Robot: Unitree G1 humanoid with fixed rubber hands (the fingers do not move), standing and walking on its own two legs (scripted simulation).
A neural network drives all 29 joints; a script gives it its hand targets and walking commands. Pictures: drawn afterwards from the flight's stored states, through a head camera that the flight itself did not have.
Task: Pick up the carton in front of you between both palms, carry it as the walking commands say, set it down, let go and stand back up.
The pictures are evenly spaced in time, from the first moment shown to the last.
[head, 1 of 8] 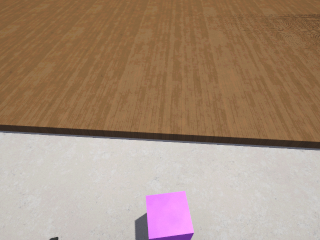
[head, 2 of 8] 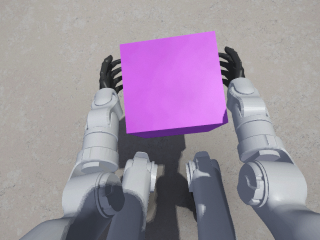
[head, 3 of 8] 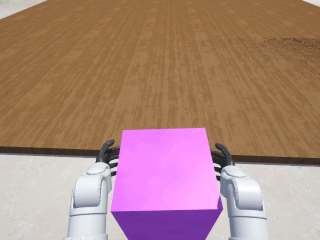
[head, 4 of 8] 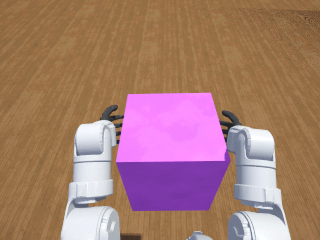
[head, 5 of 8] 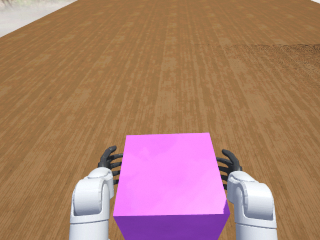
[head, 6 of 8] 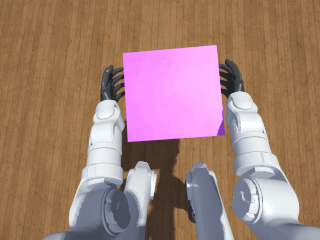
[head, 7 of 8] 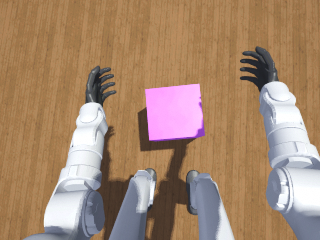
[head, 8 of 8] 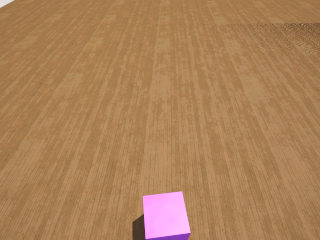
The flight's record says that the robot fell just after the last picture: no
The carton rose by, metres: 0.84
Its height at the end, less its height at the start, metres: +0.08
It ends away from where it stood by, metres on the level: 3.00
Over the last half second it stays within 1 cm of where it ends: yes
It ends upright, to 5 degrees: yes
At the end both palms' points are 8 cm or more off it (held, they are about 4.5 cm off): yes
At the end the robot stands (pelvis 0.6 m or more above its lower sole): yes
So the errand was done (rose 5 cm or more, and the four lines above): yes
